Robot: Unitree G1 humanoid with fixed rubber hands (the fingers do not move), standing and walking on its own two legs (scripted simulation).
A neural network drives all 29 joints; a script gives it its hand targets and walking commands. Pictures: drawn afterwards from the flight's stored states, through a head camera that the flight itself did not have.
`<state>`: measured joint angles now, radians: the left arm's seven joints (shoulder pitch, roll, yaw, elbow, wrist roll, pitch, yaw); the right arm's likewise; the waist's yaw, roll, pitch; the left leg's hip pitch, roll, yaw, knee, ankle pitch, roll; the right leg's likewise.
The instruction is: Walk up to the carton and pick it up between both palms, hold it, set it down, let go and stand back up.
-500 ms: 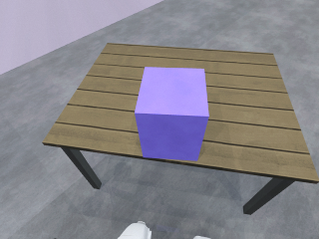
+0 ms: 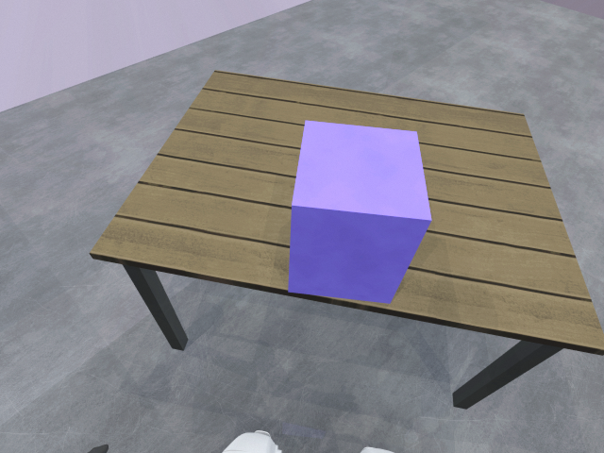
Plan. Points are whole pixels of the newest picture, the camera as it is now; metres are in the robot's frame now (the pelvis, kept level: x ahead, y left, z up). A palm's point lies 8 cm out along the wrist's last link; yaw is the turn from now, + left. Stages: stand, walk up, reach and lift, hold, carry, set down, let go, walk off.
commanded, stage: walk up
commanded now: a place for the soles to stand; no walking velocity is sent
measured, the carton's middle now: (349, 215) +0.52 -0.06 -0.04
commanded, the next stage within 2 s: reach and lift in 1.84 s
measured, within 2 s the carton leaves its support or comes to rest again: neither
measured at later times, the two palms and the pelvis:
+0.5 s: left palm out of the picture +0.09 +0.29 -0.10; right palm out of the picture +0.06 -0.33 -0.10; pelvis +0.01 -0.02 +0.00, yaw +0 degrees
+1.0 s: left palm out of the picture +0.08 +0.27 -0.10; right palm out of the picture +0.07 -0.35 -0.10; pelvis +0.01 -0.04 +0.00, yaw +0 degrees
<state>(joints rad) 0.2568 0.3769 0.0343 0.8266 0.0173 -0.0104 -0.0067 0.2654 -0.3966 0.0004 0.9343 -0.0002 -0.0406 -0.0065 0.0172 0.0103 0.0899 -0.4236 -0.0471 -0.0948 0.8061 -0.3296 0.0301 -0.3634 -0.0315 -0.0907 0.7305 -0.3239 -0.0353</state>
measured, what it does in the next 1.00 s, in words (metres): stands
